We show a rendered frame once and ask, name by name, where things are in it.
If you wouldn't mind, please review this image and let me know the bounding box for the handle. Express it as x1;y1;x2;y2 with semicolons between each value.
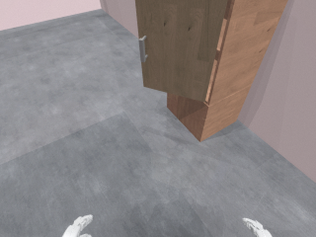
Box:
138;36;148;62

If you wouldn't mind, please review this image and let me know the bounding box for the right robot hand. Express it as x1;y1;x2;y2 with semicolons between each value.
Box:
242;217;273;237

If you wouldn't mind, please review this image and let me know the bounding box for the left robot hand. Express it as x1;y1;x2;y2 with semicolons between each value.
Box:
62;214;93;237

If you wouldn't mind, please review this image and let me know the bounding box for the cupboard door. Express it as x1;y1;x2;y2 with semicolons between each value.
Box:
135;0;228;102

